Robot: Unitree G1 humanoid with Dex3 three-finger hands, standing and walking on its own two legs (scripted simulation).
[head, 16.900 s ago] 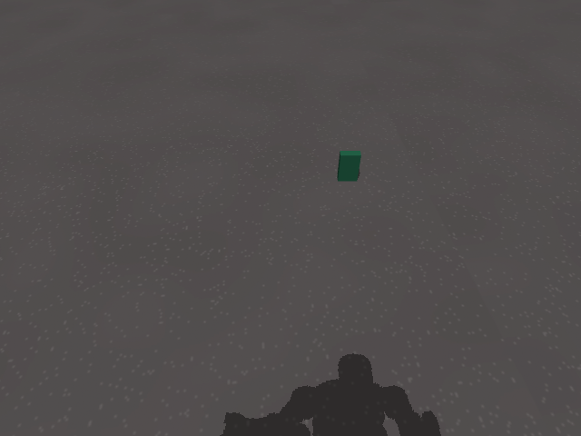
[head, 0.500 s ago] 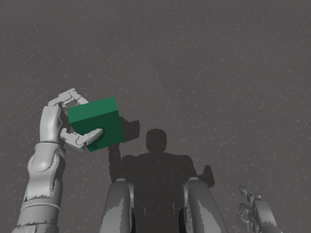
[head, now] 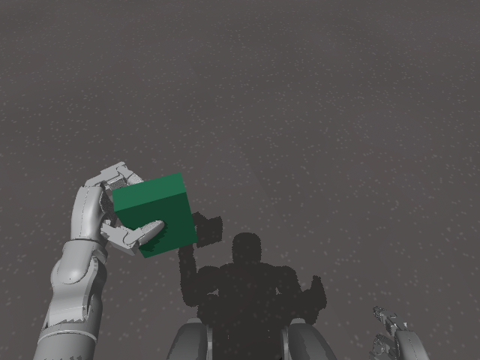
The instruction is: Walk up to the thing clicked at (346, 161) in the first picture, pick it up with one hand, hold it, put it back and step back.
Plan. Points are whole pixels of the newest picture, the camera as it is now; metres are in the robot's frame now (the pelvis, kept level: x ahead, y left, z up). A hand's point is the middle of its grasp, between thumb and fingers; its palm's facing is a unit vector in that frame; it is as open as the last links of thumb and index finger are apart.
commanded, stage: lift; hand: left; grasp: from the side
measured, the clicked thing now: (160, 219) +0.35 +0.14 +0.01
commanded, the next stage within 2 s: hold in 0.56 s
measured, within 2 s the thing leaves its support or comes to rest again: neither
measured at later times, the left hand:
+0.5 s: hand (135, 191) +0.36 +0.16 +0.09, palm faces -0.04 -1.00 +0.00, open 8.5 cm
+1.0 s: hand (136, 177) +0.36 +0.15 +0.11, palm faces -0.05 -1.00 +0.00, open 8.5 cm
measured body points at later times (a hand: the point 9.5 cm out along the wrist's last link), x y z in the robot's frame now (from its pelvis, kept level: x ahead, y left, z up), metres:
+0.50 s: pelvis +0.02 +0.00 +0.04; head +0.08 +0.00 +0.49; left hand +0.35 +0.22 +0.09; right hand +0.15 -0.26 -0.06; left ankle +0.04 +0.13 -0.63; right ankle +0.03 -0.14 -0.63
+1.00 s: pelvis +0.03 -0.01 +0.06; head +0.08 -0.01 +0.51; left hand +0.36 +0.21 +0.12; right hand +0.16 -0.26 -0.05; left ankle +0.04 +0.13 -0.63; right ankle +0.03 -0.14 -0.63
